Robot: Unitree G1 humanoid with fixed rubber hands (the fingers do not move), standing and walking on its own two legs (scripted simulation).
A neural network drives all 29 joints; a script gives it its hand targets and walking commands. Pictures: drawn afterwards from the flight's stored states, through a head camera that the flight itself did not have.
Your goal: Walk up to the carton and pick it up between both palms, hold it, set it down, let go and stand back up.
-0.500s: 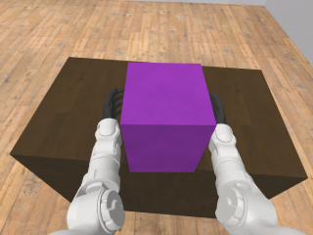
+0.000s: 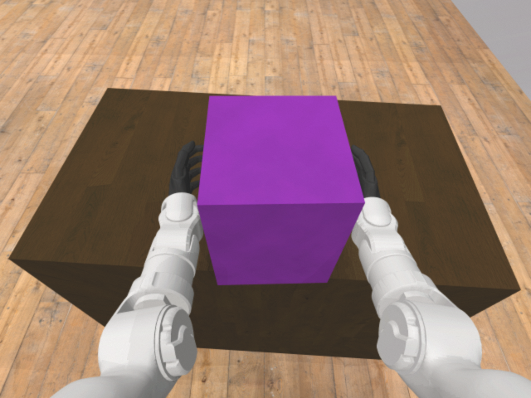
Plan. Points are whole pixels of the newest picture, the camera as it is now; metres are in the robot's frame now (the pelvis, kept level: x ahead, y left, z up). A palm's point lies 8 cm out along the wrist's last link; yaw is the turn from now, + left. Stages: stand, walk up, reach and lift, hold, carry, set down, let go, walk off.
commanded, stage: set down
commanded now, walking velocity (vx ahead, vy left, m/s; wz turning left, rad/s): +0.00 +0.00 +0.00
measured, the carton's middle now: (272, 196) +0.42 +0.02 +0.04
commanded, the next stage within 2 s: none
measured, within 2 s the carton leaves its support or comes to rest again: neither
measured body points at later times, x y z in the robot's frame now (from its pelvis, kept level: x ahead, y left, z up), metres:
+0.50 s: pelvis -0.03 -0.01 -0.02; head +0.02 +0.00 +0.43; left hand +0.42 +0.20 +0.08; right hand +0.44 -0.17 +0.07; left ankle -0.01 +0.12 -0.75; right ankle +0.00 -0.12 -0.75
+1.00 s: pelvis -0.04 -0.02 -0.01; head -0.01 -0.02 +0.44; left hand +0.43 +0.18 +0.18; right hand +0.44 -0.17 +0.17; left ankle -0.01 +0.12 -0.75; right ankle +0.00 -0.12 -0.75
